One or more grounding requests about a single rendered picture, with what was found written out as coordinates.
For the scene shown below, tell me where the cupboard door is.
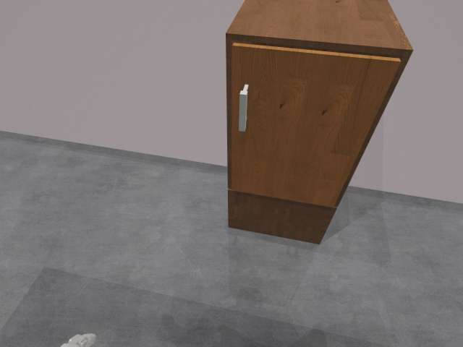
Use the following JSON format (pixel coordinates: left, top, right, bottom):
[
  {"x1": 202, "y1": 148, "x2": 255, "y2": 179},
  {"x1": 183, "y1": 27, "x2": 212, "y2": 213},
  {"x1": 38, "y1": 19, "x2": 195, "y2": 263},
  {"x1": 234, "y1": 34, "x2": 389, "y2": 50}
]
[{"x1": 231, "y1": 43, "x2": 401, "y2": 207}]

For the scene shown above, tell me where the handle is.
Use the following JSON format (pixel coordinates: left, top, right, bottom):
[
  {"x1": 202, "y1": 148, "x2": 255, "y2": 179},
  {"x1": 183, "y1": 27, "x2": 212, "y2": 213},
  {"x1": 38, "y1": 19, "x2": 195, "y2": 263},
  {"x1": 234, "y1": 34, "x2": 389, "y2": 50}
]
[{"x1": 239, "y1": 85, "x2": 248, "y2": 132}]

